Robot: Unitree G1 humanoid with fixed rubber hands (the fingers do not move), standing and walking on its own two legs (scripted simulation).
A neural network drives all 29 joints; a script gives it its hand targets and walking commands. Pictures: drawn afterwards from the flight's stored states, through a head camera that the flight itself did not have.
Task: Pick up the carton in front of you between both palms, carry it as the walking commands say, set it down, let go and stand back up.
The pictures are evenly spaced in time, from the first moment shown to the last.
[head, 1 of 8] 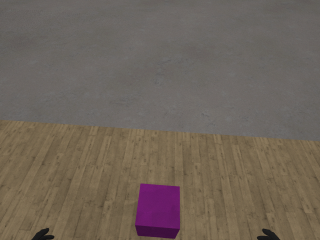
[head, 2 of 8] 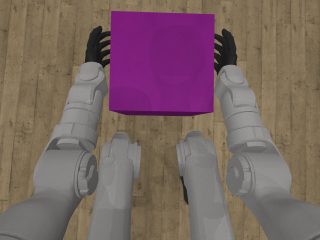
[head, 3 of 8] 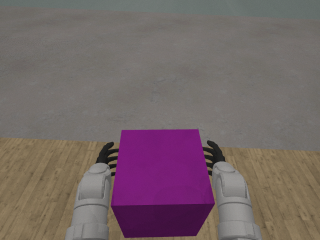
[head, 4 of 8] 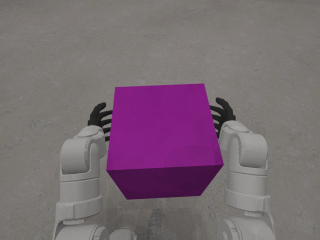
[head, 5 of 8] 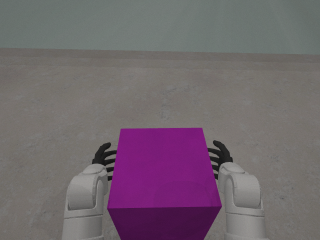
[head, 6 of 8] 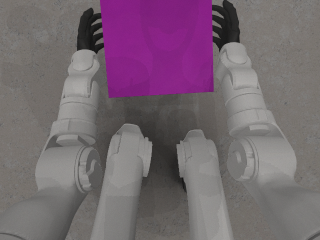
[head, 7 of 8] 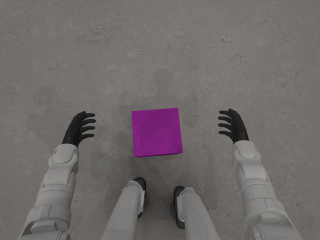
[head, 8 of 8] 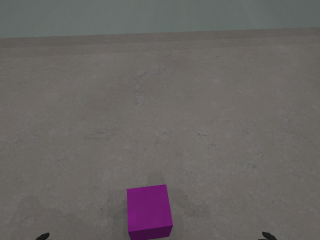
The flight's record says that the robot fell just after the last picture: no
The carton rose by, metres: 0.68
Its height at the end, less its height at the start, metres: -0.10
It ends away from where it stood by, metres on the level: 2.79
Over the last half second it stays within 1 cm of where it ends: yes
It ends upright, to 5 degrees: yes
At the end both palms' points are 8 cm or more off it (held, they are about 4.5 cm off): yes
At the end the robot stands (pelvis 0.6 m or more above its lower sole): yes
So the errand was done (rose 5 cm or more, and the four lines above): yes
